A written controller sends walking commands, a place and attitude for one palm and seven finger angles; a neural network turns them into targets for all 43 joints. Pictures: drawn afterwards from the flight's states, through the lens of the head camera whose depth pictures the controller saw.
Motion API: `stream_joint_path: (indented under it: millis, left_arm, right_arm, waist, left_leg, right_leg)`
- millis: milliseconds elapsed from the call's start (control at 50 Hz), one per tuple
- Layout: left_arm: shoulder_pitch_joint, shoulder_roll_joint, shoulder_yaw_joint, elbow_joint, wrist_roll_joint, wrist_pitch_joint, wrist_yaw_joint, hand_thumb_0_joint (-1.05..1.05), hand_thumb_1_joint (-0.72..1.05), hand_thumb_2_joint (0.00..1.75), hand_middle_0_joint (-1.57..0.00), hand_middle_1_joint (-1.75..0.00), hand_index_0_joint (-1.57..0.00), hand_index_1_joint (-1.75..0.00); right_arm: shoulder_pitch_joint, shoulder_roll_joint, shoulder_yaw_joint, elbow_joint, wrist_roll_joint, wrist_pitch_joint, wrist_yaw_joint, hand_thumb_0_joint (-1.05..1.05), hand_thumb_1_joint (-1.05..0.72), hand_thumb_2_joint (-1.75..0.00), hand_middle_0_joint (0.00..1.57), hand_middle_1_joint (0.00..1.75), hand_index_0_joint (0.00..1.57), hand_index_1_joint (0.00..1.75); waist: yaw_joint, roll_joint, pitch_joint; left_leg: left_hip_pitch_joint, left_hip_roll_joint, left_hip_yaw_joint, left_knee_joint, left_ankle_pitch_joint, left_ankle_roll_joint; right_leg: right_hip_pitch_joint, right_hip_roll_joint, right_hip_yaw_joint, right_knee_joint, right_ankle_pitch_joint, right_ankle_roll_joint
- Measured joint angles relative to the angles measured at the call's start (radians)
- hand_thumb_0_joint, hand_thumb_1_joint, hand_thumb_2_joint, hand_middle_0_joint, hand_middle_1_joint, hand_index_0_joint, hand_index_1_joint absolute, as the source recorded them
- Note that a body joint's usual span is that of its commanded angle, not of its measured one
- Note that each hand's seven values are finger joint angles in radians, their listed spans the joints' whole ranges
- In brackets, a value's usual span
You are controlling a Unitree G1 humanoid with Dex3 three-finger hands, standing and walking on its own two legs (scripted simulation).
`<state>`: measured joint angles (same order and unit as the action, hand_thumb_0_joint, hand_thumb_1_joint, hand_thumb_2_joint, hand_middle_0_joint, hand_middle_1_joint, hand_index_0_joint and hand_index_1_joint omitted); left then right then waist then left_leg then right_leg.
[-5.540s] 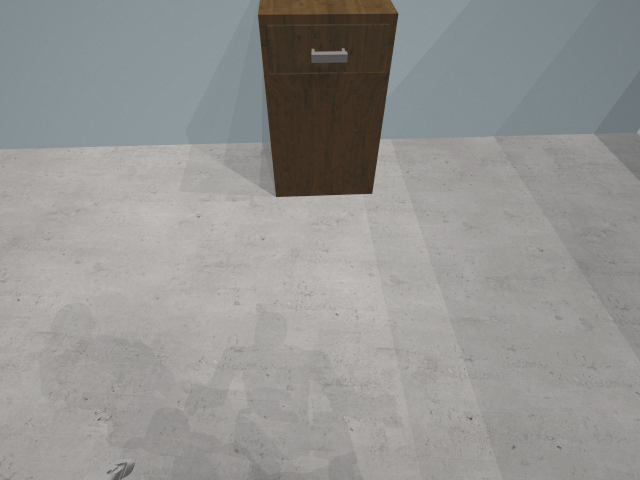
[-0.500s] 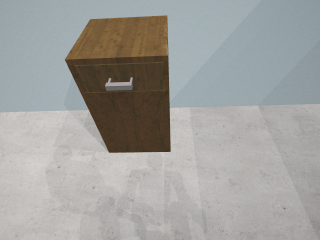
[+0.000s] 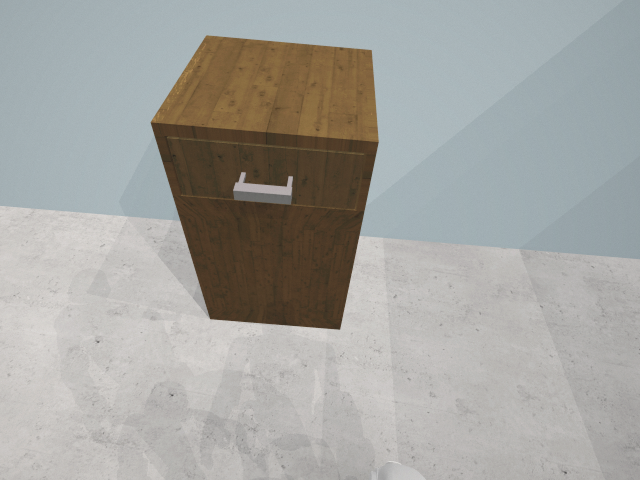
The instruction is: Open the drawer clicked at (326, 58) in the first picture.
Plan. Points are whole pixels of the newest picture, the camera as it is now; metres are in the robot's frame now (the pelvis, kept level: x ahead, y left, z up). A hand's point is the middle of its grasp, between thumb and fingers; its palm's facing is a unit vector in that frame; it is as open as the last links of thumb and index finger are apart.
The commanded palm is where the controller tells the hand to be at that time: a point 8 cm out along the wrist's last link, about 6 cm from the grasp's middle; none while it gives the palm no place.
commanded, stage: take the last steps up to it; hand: left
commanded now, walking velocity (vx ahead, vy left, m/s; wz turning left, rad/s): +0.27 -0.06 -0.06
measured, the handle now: (265, 186) +0.70 +0.16 -0.09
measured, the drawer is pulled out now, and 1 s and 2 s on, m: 0.00 0.00 0.00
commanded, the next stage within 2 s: come to a stop and stand still in 0.28 s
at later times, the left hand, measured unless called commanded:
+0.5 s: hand (241, 427) +0.23 +0.13 -0.17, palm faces +0.02 -0.98 -0.22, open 7.2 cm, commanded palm none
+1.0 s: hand (241, 449) +0.20 +0.12 -0.17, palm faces +0.00 -0.95 -0.31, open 7.3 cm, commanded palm none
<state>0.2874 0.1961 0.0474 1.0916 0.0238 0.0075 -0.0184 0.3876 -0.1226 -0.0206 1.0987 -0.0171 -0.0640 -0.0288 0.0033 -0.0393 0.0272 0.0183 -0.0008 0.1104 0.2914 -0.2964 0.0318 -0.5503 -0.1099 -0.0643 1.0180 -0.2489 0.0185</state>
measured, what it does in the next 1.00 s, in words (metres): walks ahead: right foot, then left foot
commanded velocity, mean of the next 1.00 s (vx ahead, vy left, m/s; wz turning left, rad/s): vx -0.03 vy -0.01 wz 0.00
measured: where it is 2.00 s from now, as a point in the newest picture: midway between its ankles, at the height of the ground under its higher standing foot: outside the picture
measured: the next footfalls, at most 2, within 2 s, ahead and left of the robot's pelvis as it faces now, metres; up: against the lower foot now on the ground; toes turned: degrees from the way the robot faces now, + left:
right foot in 0.22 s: +0.18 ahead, -0.16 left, +0.00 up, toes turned -5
left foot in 0.58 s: +0.28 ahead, +0.08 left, +0.00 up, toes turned +3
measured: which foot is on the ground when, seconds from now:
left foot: down 0.00-0.22, up 0.24-0.56, down 0.58-0.92, up 0.94-1.00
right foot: up 0.00-0.20, down 0.22-1.00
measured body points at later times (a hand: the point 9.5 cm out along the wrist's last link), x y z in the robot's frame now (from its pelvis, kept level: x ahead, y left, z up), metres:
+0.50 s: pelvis +0.17 -0.05 -0.01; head +0.19 -0.06 +0.44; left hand +0.23 +0.18 -0.16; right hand +0.20 -0.29 -0.16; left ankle +0.20 +0.08 -0.71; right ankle +0.20 -0.13 -0.74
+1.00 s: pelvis +0.17 -0.08 -0.01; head +0.20 -0.12 +0.44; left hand +0.20 +0.17 -0.15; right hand +0.24 -0.31 -0.18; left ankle +0.21 +0.07 -0.72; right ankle +0.14 -0.16 -0.74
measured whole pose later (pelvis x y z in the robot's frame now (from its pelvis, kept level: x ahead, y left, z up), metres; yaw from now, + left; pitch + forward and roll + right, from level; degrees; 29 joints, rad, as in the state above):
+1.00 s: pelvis +0.17 -0.08 -0.01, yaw -3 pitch +0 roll +2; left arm 0.26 0.17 0.03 1.03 0.02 0.03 0.03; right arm 0.13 -0.19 -0.06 1.01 -0.01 0.06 -0.03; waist 0.01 0.05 0.07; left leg -0.38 0.03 0.03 0.71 -0.40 -0.01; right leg -0.23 0.00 -0.06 0.58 -0.35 -0.06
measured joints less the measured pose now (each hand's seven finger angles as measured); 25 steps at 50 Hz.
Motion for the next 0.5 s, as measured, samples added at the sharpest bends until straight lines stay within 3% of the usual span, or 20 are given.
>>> stream_joint_path:
  millis: [80, 180, 220, 260, 300, 340, 420, 500]
  left_arm:
    - [-0.080, -0.007, -0.001, -0.030, -0.005, 0.001, -0.001, 0.00, 0.91, 0.90, -0.19, -0.30, -0.20, -0.30]
    - [-0.162, -0.017, -0.003, -0.066, -0.009, -0.015, -0.002, 0.00, 0.91, 0.90, -0.19, -0.30, -0.20, -0.30]
    - [-0.176, -0.016, -0.003, -0.080, -0.004, -0.044, -0.001, 0.00, 0.91, 0.90, -0.19, -0.30, -0.20, -0.30]
    - [-0.188, -0.025, -0.001, -0.086, -0.008, -0.069, 0.007, 0.00, 0.91, 0.90, -0.19, -0.30, -0.20, -0.30]
    - [-0.182, -0.034, -0.005, -0.084, -0.014, -0.069, 0.014, 0.00, 0.91, 0.90, -0.19, -0.30, -0.20, -0.30]
    - [-0.164, -0.043, -0.009, -0.073, -0.014, -0.063, 0.024, 0.00, 0.91, 0.90, -0.19, -0.30, -0.20, -0.30]
    - [-0.120, -0.039, -0.002, -0.050, -0.012, -0.057, 0.047, -0.01, 0.94, 0.90, -0.20, -0.30, -0.21, -0.30]
    - [-0.088, -0.036, -0.015, -0.026, -0.006, -0.038, 0.047, -0.01, 0.94, 0.90, -0.20, -0.30, -0.20, -0.30]
  right_arm:
    - [0.052, 0.013, 0.000, 0.034, -0.005, 0.002, -0.002, 0.00, -0.91, -0.90, 0.20, 0.30, 0.20, 0.30]
    - [0.093, 0.009, -0.006, 0.066, -0.009, 0.010, -0.003, 0.00, -0.91, -0.90, 0.20, 0.30, 0.20, 0.30]
    - [0.108, 0.009, -0.009, 0.081, -0.003, 0.017, 0.001, 0.00, -0.90, -0.90, 0.20, 0.30, 0.20, 0.30]
    - [0.081, 0.002, -0.012, 0.085, 0.009, 0.031, 0.004, 0.00, -0.90, -0.90, 0.20, 0.30, 0.20, 0.30]
    - [0.045, -0.007, -0.019, 0.073, 0.013, 0.040, 0.005, 0.00, -0.90, -0.90, 0.20, 0.30, 0.20, 0.30]
    - [0.002, -0.019, -0.024, 0.049, 0.007, 0.046, 0.007, 0.00, -0.90, -0.90, 0.20, 0.30, 0.20, 0.30]
    - [-0.084, -0.033, -0.028, -0.016, -0.001, 0.047, 0.008, 0.00, -0.91, -0.90, 0.19, 0.30, 0.20, 0.30]
    - [-0.156, -0.043, -0.024, -0.047, 0.001, 0.049, -0.007, 0.00, -0.93, -0.90, 0.19, 0.30, 0.20, 0.30]
  waist:
    - [-0.024, 0.008, 0.020]
    - [-0.062, 0.036, 0.049]
    - [-0.058, 0.044, 0.054]
    - [-0.054, 0.061, 0.072]
    - [-0.051, 0.070, 0.078]
    - [-0.048, 0.073, 0.067]
    - [-0.043, 0.073, 0.035]
    - [-0.018, 0.072, 0.016]
  left_leg:
    - [0.057, -0.001, 0.004, -0.022, -0.034, -0.014]
    - [0.101, 0.024, 0.013, 0.043, -0.136, -0.048]
    - [0.061, 0.047, 0.012, 0.204, -0.210, -0.053]
    - [-0.078, 0.058, -0.043, 0.559, -0.242, -0.031]
    - [-0.214, 0.055, -0.077, 0.824, -0.211, -0.010]
    - [-0.328, 0.066, -0.077, 0.921, -0.151, -0.005]
    - [-0.453, 0.095, -0.064, 0.784, -0.089, -0.022]
    - [-0.445, 0.091, -0.064, 0.527, -0.036, -0.047]
  right_leg:
    - [-0.022, 0.000, -0.017, -0.135, 0.042, -0.007]
    - [0.050, 0.040, -0.050, -0.350, 0.038, -0.048]
    - [0.107, 0.060, -0.063, -0.414, 0.111, -0.072]
    - [0.108, 0.075, -0.078, -0.351, 0.070, -0.091]
    - [0.152, 0.087, -0.090, -0.367, 0.028, -0.097]
    - [0.199, 0.098, -0.097, -0.425, 0.033, -0.092]
    - [0.271, 0.113, -0.103, -0.536, 0.060, -0.096]
    - [0.310, 0.124, -0.091, -0.578, 0.059, -0.090]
